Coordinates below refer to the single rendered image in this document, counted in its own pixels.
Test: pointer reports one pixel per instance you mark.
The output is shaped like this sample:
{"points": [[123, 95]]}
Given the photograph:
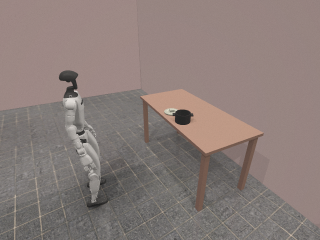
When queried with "right robot forearm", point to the right robot forearm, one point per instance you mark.
{"points": [[74, 137]]}

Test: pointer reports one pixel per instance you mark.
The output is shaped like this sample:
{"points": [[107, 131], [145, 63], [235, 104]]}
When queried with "left robot hand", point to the left robot hand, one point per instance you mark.
{"points": [[90, 128]]}

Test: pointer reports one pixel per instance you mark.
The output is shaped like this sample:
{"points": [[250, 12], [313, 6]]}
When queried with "table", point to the table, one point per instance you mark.
{"points": [[210, 130]]}

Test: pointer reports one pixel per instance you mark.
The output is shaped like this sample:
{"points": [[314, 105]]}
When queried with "humanoid robot torso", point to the humanoid robot torso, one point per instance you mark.
{"points": [[79, 121]]}

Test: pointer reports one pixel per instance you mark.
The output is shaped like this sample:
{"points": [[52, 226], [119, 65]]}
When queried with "right robot upper arm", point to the right robot upper arm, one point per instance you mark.
{"points": [[70, 110]]}

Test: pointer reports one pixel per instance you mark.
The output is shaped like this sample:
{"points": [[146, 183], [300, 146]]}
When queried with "robot head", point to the robot head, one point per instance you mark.
{"points": [[69, 76]]}

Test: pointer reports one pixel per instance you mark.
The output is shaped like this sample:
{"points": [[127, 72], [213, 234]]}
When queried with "lid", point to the lid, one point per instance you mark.
{"points": [[167, 112]]}

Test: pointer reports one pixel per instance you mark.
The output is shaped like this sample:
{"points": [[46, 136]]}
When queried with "right robot hand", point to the right robot hand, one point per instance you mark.
{"points": [[87, 160]]}

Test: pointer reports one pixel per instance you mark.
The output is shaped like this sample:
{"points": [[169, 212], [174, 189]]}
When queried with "pot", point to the pot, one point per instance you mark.
{"points": [[182, 116]]}

